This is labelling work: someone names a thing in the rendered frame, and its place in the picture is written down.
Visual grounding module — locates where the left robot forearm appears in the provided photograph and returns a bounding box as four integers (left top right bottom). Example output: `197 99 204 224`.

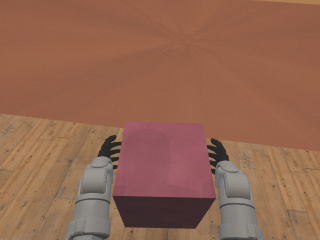
65 156 113 240

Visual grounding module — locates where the right robot hand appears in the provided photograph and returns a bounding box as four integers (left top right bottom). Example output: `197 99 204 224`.
207 138 229 175

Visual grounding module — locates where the carton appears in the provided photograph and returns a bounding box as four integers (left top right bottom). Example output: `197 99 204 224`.
112 121 216 229

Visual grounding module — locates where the right robot forearm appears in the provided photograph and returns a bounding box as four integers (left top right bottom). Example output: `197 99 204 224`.
215 160 264 240

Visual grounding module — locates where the left robot hand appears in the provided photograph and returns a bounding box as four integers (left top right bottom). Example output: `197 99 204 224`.
97 135 122 170

